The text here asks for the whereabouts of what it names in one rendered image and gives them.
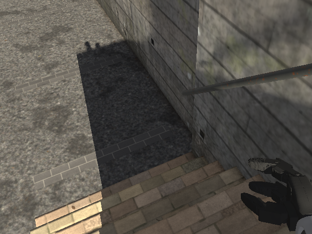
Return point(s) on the stairs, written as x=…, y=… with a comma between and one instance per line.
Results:
x=185, y=195

